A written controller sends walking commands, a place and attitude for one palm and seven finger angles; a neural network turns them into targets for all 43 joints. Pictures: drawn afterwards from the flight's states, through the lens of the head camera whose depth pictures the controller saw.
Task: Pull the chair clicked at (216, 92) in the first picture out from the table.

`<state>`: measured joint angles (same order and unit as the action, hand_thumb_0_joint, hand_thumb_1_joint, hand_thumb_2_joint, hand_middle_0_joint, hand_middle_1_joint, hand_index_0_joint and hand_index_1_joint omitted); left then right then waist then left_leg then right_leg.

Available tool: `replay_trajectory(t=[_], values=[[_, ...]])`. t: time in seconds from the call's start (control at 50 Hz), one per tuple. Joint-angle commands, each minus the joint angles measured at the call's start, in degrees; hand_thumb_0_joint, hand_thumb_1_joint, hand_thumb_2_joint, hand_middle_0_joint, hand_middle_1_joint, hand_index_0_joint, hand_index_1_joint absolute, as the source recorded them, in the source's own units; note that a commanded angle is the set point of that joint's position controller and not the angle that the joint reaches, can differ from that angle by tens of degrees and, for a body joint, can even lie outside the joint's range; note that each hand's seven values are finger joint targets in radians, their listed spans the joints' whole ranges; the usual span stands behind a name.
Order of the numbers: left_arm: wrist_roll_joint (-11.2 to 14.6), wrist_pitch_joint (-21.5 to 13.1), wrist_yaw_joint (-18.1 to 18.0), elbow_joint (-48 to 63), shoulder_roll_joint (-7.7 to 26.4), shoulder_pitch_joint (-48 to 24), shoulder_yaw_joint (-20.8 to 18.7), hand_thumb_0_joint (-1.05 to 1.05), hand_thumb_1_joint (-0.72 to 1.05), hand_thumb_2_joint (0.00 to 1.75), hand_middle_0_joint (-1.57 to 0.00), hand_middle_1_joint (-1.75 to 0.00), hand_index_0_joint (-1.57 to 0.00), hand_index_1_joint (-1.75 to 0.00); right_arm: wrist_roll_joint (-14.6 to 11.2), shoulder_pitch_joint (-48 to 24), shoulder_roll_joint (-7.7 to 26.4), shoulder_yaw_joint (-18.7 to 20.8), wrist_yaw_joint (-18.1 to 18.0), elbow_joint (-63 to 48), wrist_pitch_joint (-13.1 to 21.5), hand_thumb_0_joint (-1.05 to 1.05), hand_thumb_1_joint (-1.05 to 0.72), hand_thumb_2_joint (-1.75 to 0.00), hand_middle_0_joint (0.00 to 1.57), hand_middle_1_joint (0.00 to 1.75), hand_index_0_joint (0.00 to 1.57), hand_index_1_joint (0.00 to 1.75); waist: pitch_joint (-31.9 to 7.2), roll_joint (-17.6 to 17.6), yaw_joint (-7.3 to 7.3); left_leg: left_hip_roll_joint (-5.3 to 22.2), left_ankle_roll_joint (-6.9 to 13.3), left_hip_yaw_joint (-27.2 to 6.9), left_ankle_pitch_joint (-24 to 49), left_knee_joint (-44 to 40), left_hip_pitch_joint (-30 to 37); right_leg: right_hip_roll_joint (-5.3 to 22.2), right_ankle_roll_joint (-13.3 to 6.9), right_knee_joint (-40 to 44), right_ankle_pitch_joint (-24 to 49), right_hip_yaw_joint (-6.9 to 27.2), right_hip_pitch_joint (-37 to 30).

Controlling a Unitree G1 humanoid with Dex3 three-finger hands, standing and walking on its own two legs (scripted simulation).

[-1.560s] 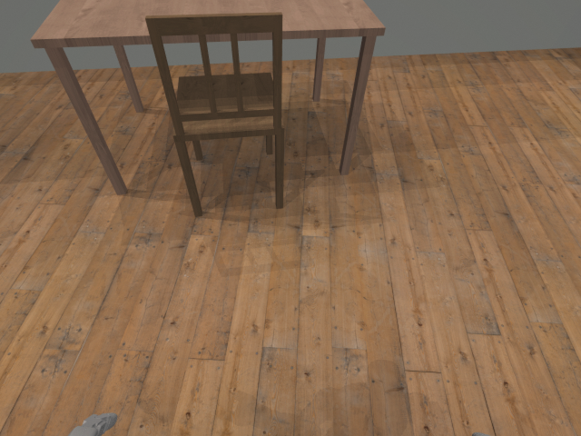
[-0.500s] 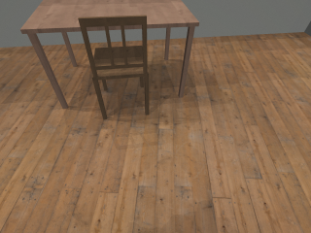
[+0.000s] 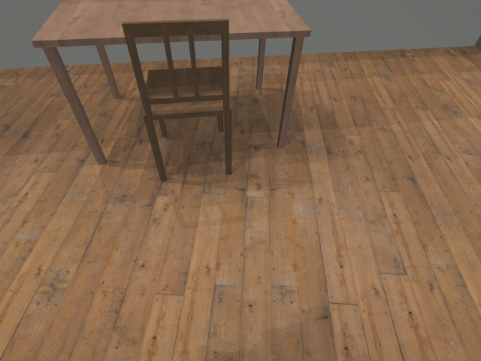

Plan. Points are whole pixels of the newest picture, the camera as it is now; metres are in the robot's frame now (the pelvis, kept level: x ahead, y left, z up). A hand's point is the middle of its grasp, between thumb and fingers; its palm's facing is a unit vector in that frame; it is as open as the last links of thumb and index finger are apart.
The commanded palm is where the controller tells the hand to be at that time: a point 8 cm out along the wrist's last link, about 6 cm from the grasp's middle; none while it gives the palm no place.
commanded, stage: look at it before walking up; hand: left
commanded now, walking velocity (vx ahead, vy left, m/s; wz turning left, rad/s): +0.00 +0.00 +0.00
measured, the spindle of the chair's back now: (171, 68) +1.18 +0.36 -0.11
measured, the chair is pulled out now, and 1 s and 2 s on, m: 0.00 0.00 0.00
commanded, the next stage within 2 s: walk to a spot facing it in 0.18 s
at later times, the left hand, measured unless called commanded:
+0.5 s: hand out of the picture +0.06 +0.22 -0.18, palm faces -0.02 -0.97 -0.24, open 7.3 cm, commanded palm none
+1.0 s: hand (187, 270) +0.35 +0.15 -0.20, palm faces -0.21 -0.96 -0.16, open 7.3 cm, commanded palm none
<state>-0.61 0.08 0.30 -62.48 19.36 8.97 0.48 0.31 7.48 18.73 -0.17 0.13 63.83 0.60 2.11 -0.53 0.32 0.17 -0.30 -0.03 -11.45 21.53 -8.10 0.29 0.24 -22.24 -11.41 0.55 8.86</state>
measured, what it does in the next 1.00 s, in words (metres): walks ahead: right foot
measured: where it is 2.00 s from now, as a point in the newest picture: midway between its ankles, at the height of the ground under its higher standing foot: (251, 295)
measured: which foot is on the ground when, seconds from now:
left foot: down 0.00-1.00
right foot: down 0.00-0.62, up 0.64-0.98, down 1.00-1.00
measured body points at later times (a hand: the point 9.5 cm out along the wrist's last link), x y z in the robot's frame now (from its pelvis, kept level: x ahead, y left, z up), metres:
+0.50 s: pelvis +0.03 +0.00 -0.01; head +0.02 +0.01 +0.44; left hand +0.06 +0.27 -0.16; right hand +0.07 -0.27 -0.15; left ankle +0.00 +0.12 -0.74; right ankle +0.01 -0.12 -0.75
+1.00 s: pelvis +0.21 +0.00 -0.03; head +0.26 +0.00 +0.41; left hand +0.36 +0.20 -0.18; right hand -0.01 -0.15 -0.15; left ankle +0.01 +0.12 -0.74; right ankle +0.32 -0.10 -0.74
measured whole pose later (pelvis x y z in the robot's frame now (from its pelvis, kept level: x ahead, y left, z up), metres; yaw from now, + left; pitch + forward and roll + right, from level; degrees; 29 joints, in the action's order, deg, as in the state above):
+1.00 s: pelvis +0.21 +0.00 -0.03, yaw -10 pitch -1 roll -1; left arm -1.4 -1.7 1.6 -56.5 11.2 5.9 -2.7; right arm 0.7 34.0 5.1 0.7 -1.9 71.5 3.6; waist 6.7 -0.6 -2.2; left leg 3.2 -0.6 11.1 -29.9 25.3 10.8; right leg -0.6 -5.6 -35.8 -9.4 -9.5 26.7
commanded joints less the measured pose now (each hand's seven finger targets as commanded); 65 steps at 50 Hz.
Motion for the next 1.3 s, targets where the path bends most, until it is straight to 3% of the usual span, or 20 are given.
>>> replay_trajectory(t=[0.0, 0.26, 0.3, 0.42, 0.54, 0.58, 0.6, 0.62, 0.64, 0.68, 0.78, 0.86, 0.94, 0.96, 0.98, 1.0, 1.02, 1.06, 1.14, 1.28], values=[[-0.1, -1.4, -0.9, 3.4, 11.4, -2.3, -2.2, 0.00, 0.90, 0.90, -0.20, -0.30, -0.20, -0.30, 0.1, -2.8, 12.0, 2.0, -0.8, -3.4, 1.3, 0.00, -0.90, -0.90, 0.20, 0.30, 0.20, 0.30, -3.6, 0.6, -0.22, 6.7, 2.0, -5.7, 6.2, -3.8, 0.9, 6.4, -1.7, 4.2, 4.9, 5.4, 0.1], [-0.1, -1.7, -1.0, 3.6, 11.8, -2.7, -2.2, 0.00, 0.90, 0.90, -0.20, -0.30, -0.20, -0.30, 0.1, -3.2, 11.9, 2.0, -0.8, -3.4, 1.3, 0.00, -0.90, -0.90, 0.20, 0.30, 0.20, 0.30, -4.0, -0.1, -0.29, 6.6, 1.7, -5.2, 8.4, -3.5, 1.5, 6.7, -1.8, 4.1, 8.4, 5.6, -0.7], [0.0, -0.6, -1.2, 1.7, 4.4, 1.9, -0.7, 0.00, 0.90, 0.90, -0.20, -0.30, -0.20, -0.30, 0.6, 0.5, 4.5, 0.3, -0.5, -1.7, 0.3, 0.00, -0.90, -0.90, 0.20, 0.30, 0.20, 0.30, -4.9, 0.1, -0.10, 6.0, 0.6, -3.3, 0.3, -2.1, 1.8, 6.3, -1.0, 4.3, -2.1, 5.7, -0.3], [-0.7, 0.3, 0.1, 2.3, 5.7, 6.8, -2.3, 0.00, 0.90, 0.90, -0.20, -0.30, -0.20, -0.30, 1.2, 3.5, 3.9, 1.3, -0.1, -2.6, -0.2, 0.00, -0.90, -0.90, 0.20, 0.30, 0.20, 0.30, 5.4, -4.1, 0.68, 3.2, 1.1, -0.6, -20.2, 4.3, -9.4, 6.3, -4.6, 7.0, -26.1, 12.6, 6.1], [-0.3, -1.4, -0.4, 2.3, 4.2, 11.2, -3.9, 0.00, 0.90, 0.90, -0.20, -0.30, -0.20, -0.30, 0.6, 8.1, 0.1, 1.8, -0.4, -3.4, 2.0, 0.00, -0.90, -0.90, 0.20, 0.30, 0.20, 0.30, 4.6, -5.6, -0.79, 3.1, 0.9, 4.5, -11.6, 9.9, -8.0, 10.6, -9.3, 4.3, -11.6, 16.7, 4.3], [-0.3, -1.5, -0.2, 3.5, 0.6, 8.4, -3.6, 0.00, 0.90, 0.90, -0.20, -0.30, -0.20, -0.30, 0.7, 16.5, 1.4, 2.3, -0.7, -0.6, 3.0, 0.00, -0.90, -0.90, 0.20, 0.30, 0.20, 0.30, 3.3, 5.0, -4.30, 8.3, 3.7, -3.6, -7.0, -0.1, 6.5, 2.6, -5.6, -10.6, -6.2, 6.9, 14.8], [-0.2, -1.9, 0.1, 5.1, -3.0, 5.2, -3.0, 0.00, 0.90, 0.90, -0.20, -0.30, -0.20, -0.30, 1.3, 25.0, 5.5, 3.7, -1.3, 2.2, 3.5, 0.00, -0.90, -0.90, 0.20, 0.30, 0.20, 0.30, 3.1, 18.7, -7.39, 18.8, 8.1, -17.9, 1.2, -6.4, 14.9, -3.0, -2.6, -28.6, -10.2, -3.4, 26.1], [-0.6, -2.7, -0.4, 7.3, -2.4, 0.7, -2.7, 0.00, 0.90, 0.90, -0.20, -0.30, -0.20, -0.30, 1.3, 30.4, 4.9, 3.5, -1.9, 3.9, 3.5, 0.00, -0.90, -0.90, 0.20, 0.30, 0.20, 0.30, 5.5, 18.3, -8.67, 23.4, 10.6, -22.5, 15.5, -7.2, 19.0, -2.0, -2.3, -36.9, -20.5, -1.5, 34.7], [-0.8, -2.7, -0.6, 6.9, -1.7, 0.4, -3.3, 0.00, 0.90, 0.90, -0.20, -0.30, -0.20, -0.30, 1.3, 31.2, 1.8, 2.5, -2.4, 4.4, 3.8, 0.00, -0.90, -0.90, 0.20, 0.30, 0.20, 0.30, 6.5, 13.2, -7.75, 23.5, 10.7, -20.0, 28.2, -4.6, 20.2, 0.4, -2.5, -41.4, -18.8, 0.8, 36.9], [-0.6, -2.5, 0.2, 6.0, -4.3, 1.0, -3.4, 0.00, 0.90, 0.90, -0.20, -0.30, -0.20, -0.30, 1.2, 27.1, -0.4, 2.2, -2.7, 2.8, 4.2, 0.00, -0.90, -0.90, 0.20, 0.30, 0.20, 0.30, 7.7, 6.0, -5.17, 21.4, 11.1, -12.0, 29.9, -4.4, 16.2, 3.4, -2.5, -44.8, -15.2, -0.1, 35.8], [-0.7, -0.8, 1.8, 7.4, -8.2, -1.4, -3.0, 0.00, 0.90, 0.90, -0.20, -0.30, -0.20, -0.30, 0.8, 25.7, -4.2, 1.6, -3.1, 2.9, 5.2, 0.00, -0.90, -0.90, 0.20, 0.30, 0.20, 0.30, 10.2, 7.9, -2.04, 14.5, 6.8, 1.2, 24.1, -11.0, 9.8, 3.7, -1.5, -38.2, -3.2, -5.9, 33.5], [-0.4, -1.2, 1.9, 8.8, -9.2, -4.8, -2.6, 0.00, 0.90, 0.90, -0.20, -0.30, -0.20, -0.30, 0.7, 26.9, -3.8, 1.5, -3.2, 4.1, 5.1, 0.00, -0.90, -0.90, 0.20, 0.30, 0.20, 0.30, 8.5, 8.5, -1.76, 13.0, 6.5, 6.6, 38.9, -9.7, 8.7, 0.2, -3.4, -20.3, 0.5, -11.0, 21.0], [-1.0, -1.9, 0.7, 3.6, -5.2, 12.0, -4.1, 0.00, 0.90, 0.90, -0.20, -0.30, -0.20, -0.30, 0.2, 23.1, -0.3, 3.1, -3.0, 3.8, 4.7, 0.00, -0.90, -0.90, 0.20, 0.30, 0.20, 0.30, -3.0, 8.2, 6.29, 13.8, 4.8, 9.8, 52.3, 11.9, 10.5, -3.1, -6.8, -12.6, 3.7, -11.0, 0.0], [-1.4, -2.6, 0.4, 1.5, -2.4, 18.6, -5.1, 0.00, 0.90, 0.90, -0.20, -0.30, -0.20, -0.30, 0.0, 22.9, -1.2, 3.0, -2.6, 3.3, 4.6, 0.00, -0.90, -0.90, 0.20, 0.30, 0.20, 0.30, -5.9, 5.6, 9.24, 12.1, 3.2, 10.0, 42.2, 24.3, 0.8, -0.7, -8.2, -9.2, 6.5, -8.0, -13.2], [-1.5, -3.2, -0.4, 0.4, 2.8, 23.7, -6.3, 0.00, 0.90, 0.90, -0.20, -0.30, -0.20, -0.30, -0.7, 24.8, -4.9, 2.5, -1.9, 2.4, 4.6, 0.00, -0.90, -0.90, 0.20, 0.30, 0.20, 0.30, -11.5, -5.6, 10.40, 6.2, 1.6, 10.3, 7.1, 44.0, -13.2, 14.2, -13.9, -6.6, 7.4, 11.0, -24.3], [-0.5, -3.2, -0.7, 0.3, 5.8, 23.6, -6.9, 0.00, 0.90, 0.90, -0.20, -0.30, -0.20, -0.30, -0.8, 26.2, -7.0, 2.6, -2.0, 1.2, 4.7, 0.00, -0.90, -0.90, 0.20, 0.30, 0.20, 0.30, -15.5, -10.6, 6.99, 0.7, 1.1, 5.5, -20.1, 61.5, -21.8, 25.2, -19.6, 1.0, 8.5, 32.7, -25.2], [0.6, -2.6, -1.1, 2.0, 4.6, 19.0, -6.8, 0.00, 0.90, 0.90, -0.20, -0.30, -0.20, -0.30, -1.0, 21.1, -5.9, 2.9, -1.9, -0.4, 4.2, 0.00, -0.90, -0.90, 0.20, 0.30, 0.20, 0.30, -7.5, -1.9, 6.81, 4.1, 3.0, 0.2, -16.9, 64.0, -24.0, 25.3, -20.0, 6.5, -1.2, 30.6, -17.0], [0.2, -3.0, -1.1, 3.8, 0.0, 10.1, -5.3, 0.00, 0.90, 0.90, -0.20, -0.30, -0.20, -0.30, 0.1, 18.0, -7.6, 2.9, -1.2, -1.0, 3.3, 0.00, -0.90, -0.90, 0.20, 0.30, 0.20, 0.30, 1.7, 0.1, 2.10, 8.5, 2.5, -0.6, -9.2, 59.6, -23.1, 21.2, -15.2, 9.8, -9.9, 21.2, 2.6], [-0.7, -4.0, -1.4, 4.5, -3.5, 5.4, -4.0, 0.00, 0.90, 0.90, -0.20, -0.30, -0.20, -0.30, 1.2, 22.1, -10.1, 2.9, -0.7, -0.4, 0.6, 0.00, -0.90, -0.90, 0.20, 0.30, 0.20, 0.30, 2.9, 0.3, -3.84, 9.9, 0.6, 0.9, -6.3, 48.4, -17.1, 14.9, -11.1, 12.3, -7.1, 6.7, 16.1], [-0.7, -4.8, -0.8, 2.8, -3.4, 10.8, -4.2, 0.00, 0.90, 0.90, -0.20, -0.30, -0.20, -0.30, 1.1, 7.9, -9.0, 3.3, 0.9, -6.4, 1.3, 0.00, -0.90, -0.90, 0.20, 0.30, 0.20, 0.30, 5.9, -4.7, -0.74, 9.8, -1.3, 4.3, 1.5, 26.6, -20.4, 12.7, -10.7, 13.0, -5.1, 3.5, 10.7]])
